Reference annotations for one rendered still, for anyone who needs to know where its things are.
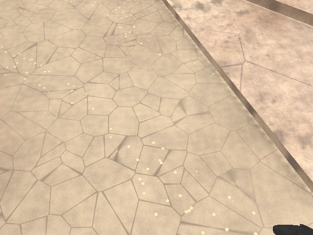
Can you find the right robot hand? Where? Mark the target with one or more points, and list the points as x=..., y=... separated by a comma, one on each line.
x=289, y=229

